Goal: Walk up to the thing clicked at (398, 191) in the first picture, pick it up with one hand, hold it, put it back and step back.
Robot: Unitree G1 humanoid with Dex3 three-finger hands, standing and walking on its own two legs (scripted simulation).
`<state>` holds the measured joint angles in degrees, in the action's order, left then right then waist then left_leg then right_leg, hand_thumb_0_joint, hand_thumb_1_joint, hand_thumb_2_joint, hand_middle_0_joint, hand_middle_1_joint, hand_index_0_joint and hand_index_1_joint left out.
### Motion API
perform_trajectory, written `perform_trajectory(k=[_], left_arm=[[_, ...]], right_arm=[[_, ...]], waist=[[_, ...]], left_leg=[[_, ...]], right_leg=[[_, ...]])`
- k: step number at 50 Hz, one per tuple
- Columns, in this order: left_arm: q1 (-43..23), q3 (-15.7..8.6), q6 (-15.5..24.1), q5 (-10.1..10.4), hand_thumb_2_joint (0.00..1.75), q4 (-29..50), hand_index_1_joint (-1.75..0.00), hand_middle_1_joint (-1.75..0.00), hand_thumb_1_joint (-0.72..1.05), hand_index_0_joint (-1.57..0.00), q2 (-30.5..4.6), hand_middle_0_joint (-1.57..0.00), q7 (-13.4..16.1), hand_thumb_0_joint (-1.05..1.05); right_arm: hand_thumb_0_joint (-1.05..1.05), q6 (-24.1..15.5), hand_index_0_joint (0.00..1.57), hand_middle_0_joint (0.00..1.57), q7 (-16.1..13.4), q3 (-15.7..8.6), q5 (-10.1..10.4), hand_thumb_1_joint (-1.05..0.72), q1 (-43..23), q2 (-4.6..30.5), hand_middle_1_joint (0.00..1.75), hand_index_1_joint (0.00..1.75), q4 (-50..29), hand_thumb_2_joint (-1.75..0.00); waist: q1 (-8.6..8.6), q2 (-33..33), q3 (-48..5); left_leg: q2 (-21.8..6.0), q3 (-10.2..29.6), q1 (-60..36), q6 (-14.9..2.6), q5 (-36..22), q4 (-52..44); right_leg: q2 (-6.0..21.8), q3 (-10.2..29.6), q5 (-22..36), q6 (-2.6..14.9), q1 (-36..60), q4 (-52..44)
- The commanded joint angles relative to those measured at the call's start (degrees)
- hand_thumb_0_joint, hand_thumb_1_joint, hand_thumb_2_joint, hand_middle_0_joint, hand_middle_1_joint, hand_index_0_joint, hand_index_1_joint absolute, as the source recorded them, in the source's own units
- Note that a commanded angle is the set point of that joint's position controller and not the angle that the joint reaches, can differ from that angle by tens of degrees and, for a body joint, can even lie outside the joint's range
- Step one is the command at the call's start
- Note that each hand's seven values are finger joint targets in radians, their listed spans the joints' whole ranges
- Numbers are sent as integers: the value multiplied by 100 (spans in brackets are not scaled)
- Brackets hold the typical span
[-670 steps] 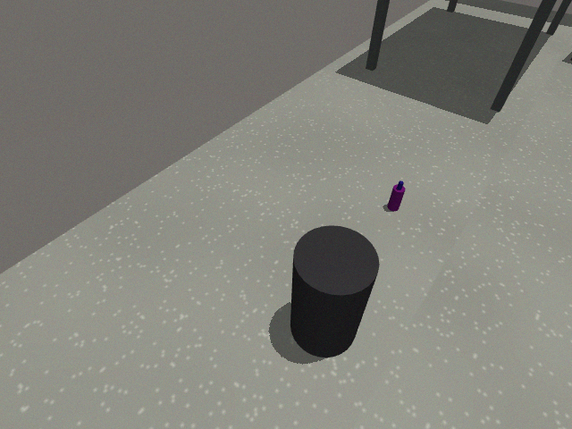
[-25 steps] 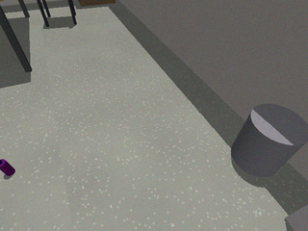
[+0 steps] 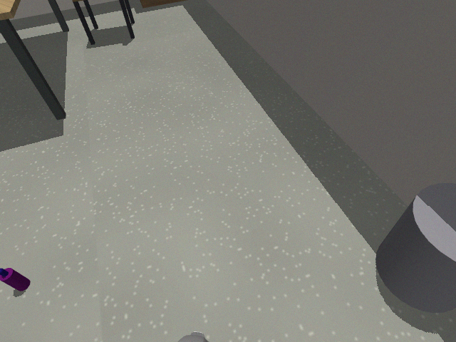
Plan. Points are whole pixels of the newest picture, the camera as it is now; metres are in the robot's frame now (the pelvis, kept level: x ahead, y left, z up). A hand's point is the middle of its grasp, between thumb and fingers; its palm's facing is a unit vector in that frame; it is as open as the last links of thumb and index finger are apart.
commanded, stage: walk up
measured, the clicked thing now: (12, 277) +0.48 +1.02 -0.69
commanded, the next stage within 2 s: none
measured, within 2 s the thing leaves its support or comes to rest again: neither
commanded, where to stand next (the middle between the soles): +0.51 +0.07 m, yaw -2 degrees
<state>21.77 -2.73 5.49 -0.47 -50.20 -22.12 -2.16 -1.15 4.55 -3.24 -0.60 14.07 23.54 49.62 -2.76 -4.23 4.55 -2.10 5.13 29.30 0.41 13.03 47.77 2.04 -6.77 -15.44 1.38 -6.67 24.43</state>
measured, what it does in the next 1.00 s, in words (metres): walks ahead: left foot, then right foot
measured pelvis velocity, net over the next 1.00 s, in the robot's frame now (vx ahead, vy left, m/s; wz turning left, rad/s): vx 0.34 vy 0.04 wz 0.01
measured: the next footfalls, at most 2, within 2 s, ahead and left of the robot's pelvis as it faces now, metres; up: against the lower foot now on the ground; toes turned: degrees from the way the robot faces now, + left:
left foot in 0.16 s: +0.22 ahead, +0.15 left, +0.00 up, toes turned +5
right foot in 0.60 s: +0.39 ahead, -0.10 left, +0.00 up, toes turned -4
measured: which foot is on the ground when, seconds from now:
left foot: up 0.00-0.14, down 0.16-0.62, up 0.64-1.00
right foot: down 0.00-0.20, up 0.22-0.58, down 0.60-1.00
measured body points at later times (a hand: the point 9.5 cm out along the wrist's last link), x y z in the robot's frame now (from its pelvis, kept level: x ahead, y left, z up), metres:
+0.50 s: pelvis +0.20 +0.04 +0.00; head +0.22 +0.04 +0.44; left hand +0.26 +0.36 -0.12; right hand +0.27 -0.28 -0.11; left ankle +0.18 +0.15 -0.74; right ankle +0.30 -0.12 -0.70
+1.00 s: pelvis +0.34 +0.04 -0.01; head +0.35 +0.02 +0.44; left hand +0.36 +0.37 -0.10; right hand +0.41 -0.28 -0.13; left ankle +0.43 +0.20 -0.72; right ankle +0.35 -0.10 -0.74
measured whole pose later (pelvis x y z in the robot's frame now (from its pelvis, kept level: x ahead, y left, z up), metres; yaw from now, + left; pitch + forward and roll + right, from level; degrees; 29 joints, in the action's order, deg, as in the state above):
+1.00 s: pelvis +0.34 +0.04 -0.01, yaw +0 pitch -2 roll -1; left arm 22.2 -2.7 5.2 -0.9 -48.3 -24.2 -1.6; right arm 0.4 5.2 -4.5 -2.0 17.1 25.1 49.3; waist -1.9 -3.8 3.4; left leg -6.1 1.2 26.1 0.6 16.3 42.2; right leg 2.2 -3.6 -15.3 0.6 -12.1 29.2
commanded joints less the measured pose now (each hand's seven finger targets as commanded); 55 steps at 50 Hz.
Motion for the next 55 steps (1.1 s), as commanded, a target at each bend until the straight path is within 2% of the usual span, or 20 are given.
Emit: perform_trajectory(k=[1, 5, 8, 9, 10, 11, 12, 15, 22, 26, 29, 30, 31, 32, 33, 38, 49, 53, 54, 55], left_arm=[[172, -518, 152, -1, 90, 450, -30, -30, 90, -20, -1689, -20, 105, 0], [69, -505, 84, 4, 90, 537, -30, -30, 90, -20, -1807, -20, 126, 0], [46, -322, 21, 49, 90, 644, -30, -30, 90, -20, -1435, -20, 180, 0], [364, -170, 6, 88, 90, 708, -30, -30, 90, -20, -921, -20, 164, 0], [477, -240, -48, 146, 90, 629, -30, -30, 90, -20, -1188, -20, 202, 0], [267, -292, -84, 81, 90, 551, -30, -30, 90, -20, -1572, -20, 257, 0], [-12, -265, -57, 64, 90, 547, -30, -30, 90, -20, -1638, -20, 235, 0], [275, -253, -80, 174, 90, 335, -30, -30, 90, -20, -1301, -20, 111, 0], [-298, -274, -132, 41, 90, 539, -30, -30, 90, -20, -1174, -20, -23, 0], [-364, -316, -26, 34, 90, 499, -30, -30, 90, -20, -1090, -20, -39, 0], [516, -435, 66, 11, 90, 149, -30, -30, 90, -20, -1274, -20, 66, 0], [946, -558, 113, -27, 90, 59, -30, -30, 90, -20, -1577, -20, 137, 0], [1098, -697, 148, -50, 90, 133, -30, -30, 90, -20, -2062, -20, 209, 0], [754, -659, 138, -12, 90, 331, -30, -30, 90, -20, -2170, -20, 214, 0], [445, -642, 102, 43, 90, 391, -30, -30, 90, -20, -2232, -20, 218, 0], [-117, -445, 143, 50, 90, 492, -30, -30, 90, -20, -1656, -20, 215, 0], [2, -498, 95, -31, 90, 599, -30, -30, 90, -20, -1887, -20, 163, 0], [-246, -267, -30, -9, 90, 673, -30, -30, 90, -20, -1501, -20, 187, 0], [54, -122, -57, 14, 90, 681, -30, -30, 90, -20, -1094, -20, 181, 0], [228, -25, -87, 80, 90, 676, -30, -30, 90, -20, -786, -20, 189, 0]], right_arm=[[0, -182, 20, 20, 37, -287, -52, -90, -520, 826, 30, 30, -624, -90], [0, -207, 20, 20, 71, -326, -61, -90, -615, 835, 30, 30, -674, -90], [0, -307, 20, 20, -31, -534, -196, -90, 955, 1302, 30, 30, -224, -90], [0, -327, 20, 20, -122, -693, -255, -90, 1368, 1767, 30, 30, -227, -90], [0, -333, 20, 20, -177, -699, -107, -90, 1126, 1918, 30, 30, -412, -90], [0, -306, 20, 20, -176, -731, 65, -90, 935, 1935, 30, 30, -431, -90], [0, -283, 20, 20, -215, -655, 123, -90, 735, 1696, 30, 30, -490, -90], [0, -394, 20, 20, -272, -387, 142, -90, 347, 1221, 30, 30, -570, -90], [0, -435, 20, 20, -253, -431, 32, -90, 389, 1332, 30, 30, -755, -90], [0, -358, 20, 20, -220, -428, 4, -90, 207, 1348, 30, 30, -864, -90], [0, -254, 20, 20, -208, -357, 52, -90, 98, 1170, 30, 30, -992, -90], [0, -252, 20, 20, -200, -250, 70, -90, 375, 867, 30, 30, -1013, -90], [0, -230, 20, 20, -181, -117, 64, -90, 771, 512, 30, 30, -1051, -90], [0, -122, 20, 20, -217, -209, 40, -90, 906, 927, 30, 30, -905, -90], [0, -78, 20, 20, -259, -334, -11, -90, 667, 1331, 30, 30, -834, -90], [0, 7, 20, 20, -145, -334, 12, -90, 790, 1143, 30, 30, -438, -90], [0, -96, 20, 20, 20, -403, -131, -90, 18, 1021, 30, 30, -570, -90], [0, -240, 20, 20, -154, -455, -117, -90, 824, 1111, 30, 30, -233, -90], [0, -279, 20, 20, -225, -546, -155, -90, 1186, 1448, 30, 30, -166, -90], [0, -311, 20, 20, -269, -581, -156, -90, 1003, 1811, 30, 30, -336, -90]], waist=[[-125, 1067, -18], [-18, 1165, -44], [786, -169, -912], [847, -1562, -1222], [740, -1088, -1199], [738, -747, -1038], [680, -288, -566], [311, -320, -67], [447, -549, 101], [353, -581, -59], [-135, 275, -640], [-330, 1202, -984], [-256, 2214, -1094], [-134, 1465, -884], [-86, 1306, -591], [245, 1182, 88], [38, 1293, 7], [597, 527, -494], [673, -736, -734], [481, -1432, -438]], left_leg=[[-136, -505, -59, -41, -473, -1037], [-145, -809, -729, -274, -239, -1408], [-39, -442, -2994, -683, 55, -1998], [-1288, 1456, -3866, -1016, 542, -2355], [-2132, 3300, -4067, -1529, 915, -3054], [-2286, 3297, -3730, -1848, 735, -3068], [-2066, 2601, -2994, -1730, 135, -3090], [-1197, 486, -2077, -924, -1983, -3009], [-1176, -63, -2085, -1412, -1437, -3197], [-1101, -187, -1712, -1254, -1258, -2732], [-708, -525, -1385, -937, -970, -1177], [-300, -860, -945, -739, -393, 114], [314, -898, 193, -424, 1619, 1184], [290, -438, 556, -312, 1744, 1698], [18, -255, 595, -307, 1852, 2013], [-268, -94, 105, -185, 575, 1454], [-315, -602, -460, -22, 364, -899], [37, -739, -2306, -221, 124, -1910], [-732, 443, -2629, -423, 956, -2693], [-1695, 2277, -2869, -704, 885, -3180]], right_leg=[[1301, 704, 1352, 904, 192, -778], [1459, 767, 1366, 886, -65, -475], [802, 212, 1989, 524, -871, 2295], [153, 154, -180, 232, -2147, 3733], [-446, 419, -1574, 188, -2999, 4215], [-41, 868, -1590, 248, -3038, 4661], [64, 1078, -1298, 237, -2929, 4764], [213, 1246, -449, 158, -2262, 3866], [374, 621, -20, -132, -2335, 2185], [186, 406, 517, -16, -1370, 1170], [-142, 196, 968, 64, 240, 295], [167, 691, 533, 175, 1003, -64], [1599, 3006, -27, 483, 1526, -415], [2298, 4277, -1050, 1001, 1194, -963], [2481, 4644, -1607, 1479, 584, -1049], [1272, 2092, -702, 951, -786, -1149], [1221, 1493, -1134, 1023, -928, -758], [912, 1019, 266, 646, -1639, 1012], [442, 577, 77, 361, -1910, 2495], [-418, 460, -1373, 25, -3047, 3347]])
